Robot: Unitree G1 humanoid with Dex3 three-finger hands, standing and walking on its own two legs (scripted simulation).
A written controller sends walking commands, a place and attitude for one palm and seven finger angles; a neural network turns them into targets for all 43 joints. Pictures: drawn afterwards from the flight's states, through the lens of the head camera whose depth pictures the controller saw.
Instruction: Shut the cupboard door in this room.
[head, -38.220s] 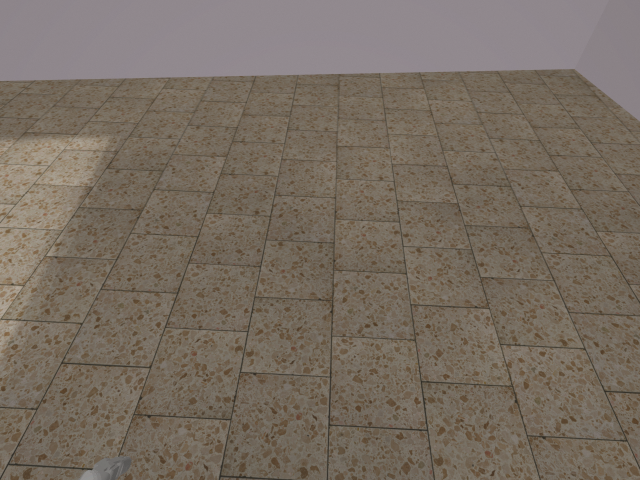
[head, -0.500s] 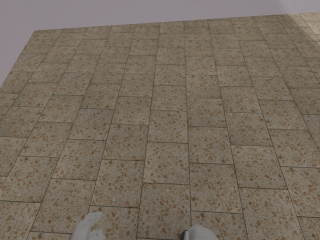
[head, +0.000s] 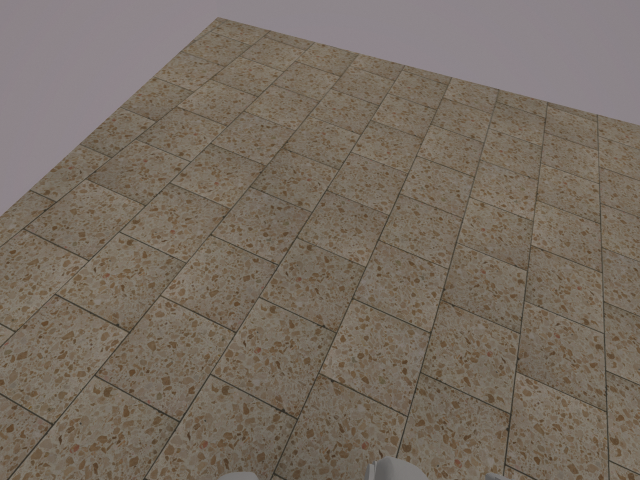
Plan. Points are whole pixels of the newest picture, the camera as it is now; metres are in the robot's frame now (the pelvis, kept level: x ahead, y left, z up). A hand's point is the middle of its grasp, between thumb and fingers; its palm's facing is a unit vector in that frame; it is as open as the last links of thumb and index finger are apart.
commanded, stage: walk to a spot facing it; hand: left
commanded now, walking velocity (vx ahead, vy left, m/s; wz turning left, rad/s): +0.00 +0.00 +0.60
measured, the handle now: out of the picture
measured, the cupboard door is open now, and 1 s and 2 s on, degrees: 82 82 82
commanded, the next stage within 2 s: none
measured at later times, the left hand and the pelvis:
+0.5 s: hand out of the picture +0.06 +0.15 -0.13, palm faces +0.29 -0.92 -0.27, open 7.4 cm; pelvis +0.00 -0.06 +0.01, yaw +18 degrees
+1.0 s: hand out of the picture -0.13 +0.19 -0.17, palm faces +0.62 -0.74 -0.27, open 7.4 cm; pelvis -0.03 -0.02 +0.01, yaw +37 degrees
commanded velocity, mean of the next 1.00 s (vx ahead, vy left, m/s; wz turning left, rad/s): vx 0.00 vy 0.00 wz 0.60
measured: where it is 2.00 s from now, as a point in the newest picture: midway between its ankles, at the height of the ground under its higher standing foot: outside the picture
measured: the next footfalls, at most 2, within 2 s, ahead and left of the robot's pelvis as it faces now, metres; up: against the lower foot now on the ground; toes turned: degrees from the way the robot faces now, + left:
right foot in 0.38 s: +0.07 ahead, -0.15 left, +0.00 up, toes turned +11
left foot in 0.86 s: -0.06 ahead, +0.07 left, +0.00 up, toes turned +38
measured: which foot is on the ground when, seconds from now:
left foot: down 0.00-0.38, up 0.40-0.84, down 0.86-1.00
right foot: up 0.00-0.36, down 0.38-0.86, up 0.88-1.00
